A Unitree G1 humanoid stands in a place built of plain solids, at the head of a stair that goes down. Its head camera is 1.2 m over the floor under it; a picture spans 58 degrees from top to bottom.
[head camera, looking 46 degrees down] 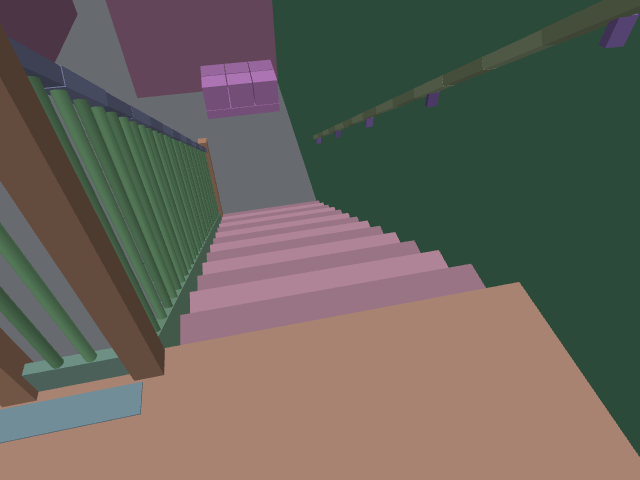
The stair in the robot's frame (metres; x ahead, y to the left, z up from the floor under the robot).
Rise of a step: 0.18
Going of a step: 0.25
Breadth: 1.20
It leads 13 degrees to the left of straight ahead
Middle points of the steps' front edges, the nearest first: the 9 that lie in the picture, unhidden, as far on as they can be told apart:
0.82 -0.11 0.00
1.07 -0.05 -0.18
1.31 0.00 -0.37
1.56 0.06 -0.55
1.81 0.11 -0.73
2.05 0.16 -0.91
2.30 0.22 -1.10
2.54 0.27 -1.28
2.79 0.33 -1.46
